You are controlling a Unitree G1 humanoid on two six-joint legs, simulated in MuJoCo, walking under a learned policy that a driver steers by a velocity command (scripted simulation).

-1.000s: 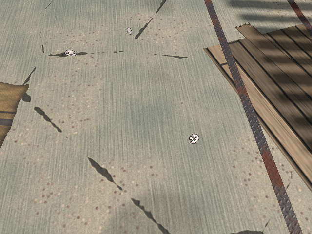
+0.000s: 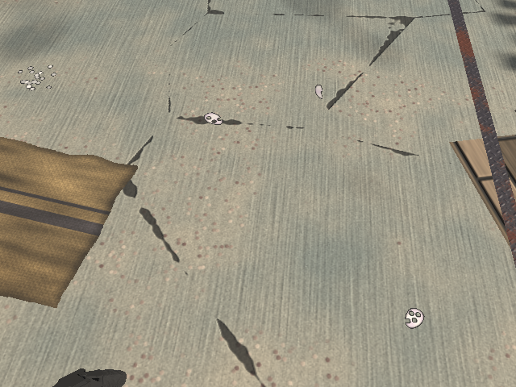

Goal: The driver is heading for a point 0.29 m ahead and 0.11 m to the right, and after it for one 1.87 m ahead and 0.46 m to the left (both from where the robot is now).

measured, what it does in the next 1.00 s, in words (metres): walks ahead: right foot, then left foot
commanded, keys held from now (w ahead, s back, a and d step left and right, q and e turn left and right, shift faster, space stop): w+e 0.18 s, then w+q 0.82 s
